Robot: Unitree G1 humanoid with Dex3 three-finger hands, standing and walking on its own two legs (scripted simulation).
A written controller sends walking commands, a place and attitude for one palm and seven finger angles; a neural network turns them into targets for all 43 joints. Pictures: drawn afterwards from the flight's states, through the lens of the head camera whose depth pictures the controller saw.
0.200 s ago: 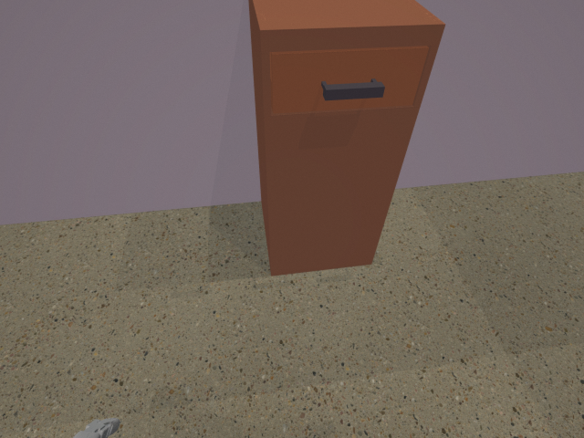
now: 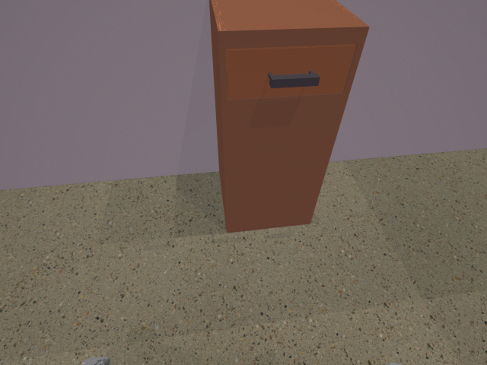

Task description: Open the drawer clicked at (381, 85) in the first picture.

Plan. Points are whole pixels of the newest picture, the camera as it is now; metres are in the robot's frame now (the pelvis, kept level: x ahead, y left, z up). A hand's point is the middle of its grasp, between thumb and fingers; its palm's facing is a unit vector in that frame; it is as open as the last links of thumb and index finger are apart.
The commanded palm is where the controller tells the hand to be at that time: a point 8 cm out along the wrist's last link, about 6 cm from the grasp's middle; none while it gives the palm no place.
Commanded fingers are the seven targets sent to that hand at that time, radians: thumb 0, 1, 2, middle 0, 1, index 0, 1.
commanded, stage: stand and wait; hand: left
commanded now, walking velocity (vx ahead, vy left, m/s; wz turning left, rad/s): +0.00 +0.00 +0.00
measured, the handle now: (292, 77) +0.90 -0.09 +0.06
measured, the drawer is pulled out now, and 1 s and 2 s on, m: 0.00 0.00 0.00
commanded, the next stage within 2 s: look at it before walking up in 0.62 s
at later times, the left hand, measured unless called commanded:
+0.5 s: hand out of the picture +0.05 +0.23 -0.15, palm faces -0.02 -0.94 -0.33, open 7.4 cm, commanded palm none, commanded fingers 0.00 0.90 0.90 -0.20 -0.30 -0.20 -0.30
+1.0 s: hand out of the picture +0.07 +0.23 -0.15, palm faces -0.02 -0.95 -0.32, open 7.4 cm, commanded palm none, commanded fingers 0.00 0.90 0.90 -0.20 -0.30 -0.20 -0.30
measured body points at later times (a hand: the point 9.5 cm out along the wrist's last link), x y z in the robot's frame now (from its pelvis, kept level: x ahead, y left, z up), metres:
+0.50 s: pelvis -0.01 -0.01 +0.00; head -0.01 -0.02 +0.45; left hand +0.05 +0.28 -0.13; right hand +0.05 -0.31 -0.13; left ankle -0.01 +0.11 -0.74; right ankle +0.00 -0.13 -0.74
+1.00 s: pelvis -0.01 -0.02 +0.01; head -0.01 -0.02 +0.46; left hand +0.07 +0.27 -0.13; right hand +0.06 -0.31 -0.13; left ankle -0.01 +0.11 -0.74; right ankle +0.00 -0.13 -0.74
